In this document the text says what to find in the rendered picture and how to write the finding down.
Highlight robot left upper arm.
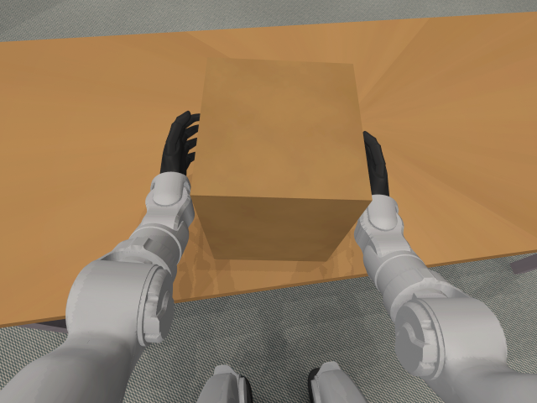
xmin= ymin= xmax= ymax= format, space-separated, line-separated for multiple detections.
xmin=0 ymin=260 xmax=175 ymax=403

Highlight carton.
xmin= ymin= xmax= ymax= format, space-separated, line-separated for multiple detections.
xmin=190 ymin=57 xmax=373 ymax=262

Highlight robot left hand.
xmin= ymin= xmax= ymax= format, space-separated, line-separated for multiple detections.
xmin=160 ymin=111 xmax=201 ymax=175

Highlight robot left forearm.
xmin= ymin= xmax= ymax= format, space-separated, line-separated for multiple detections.
xmin=65 ymin=172 xmax=195 ymax=333

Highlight robot left shin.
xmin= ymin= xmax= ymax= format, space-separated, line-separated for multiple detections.
xmin=214 ymin=364 xmax=237 ymax=376

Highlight table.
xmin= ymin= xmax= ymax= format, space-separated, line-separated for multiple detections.
xmin=0 ymin=12 xmax=537 ymax=333

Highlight robot right forearm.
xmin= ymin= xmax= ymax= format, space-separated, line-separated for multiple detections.
xmin=354 ymin=195 xmax=507 ymax=351

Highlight robot right hand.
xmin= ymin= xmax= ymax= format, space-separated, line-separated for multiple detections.
xmin=363 ymin=131 xmax=389 ymax=196

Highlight robot left thigh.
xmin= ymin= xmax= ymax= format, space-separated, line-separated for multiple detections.
xmin=196 ymin=373 xmax=247 ymax=403

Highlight robot right upper arm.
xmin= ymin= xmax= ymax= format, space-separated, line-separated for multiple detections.
xmin=394 ymin=297 xmax=537 ymax=403

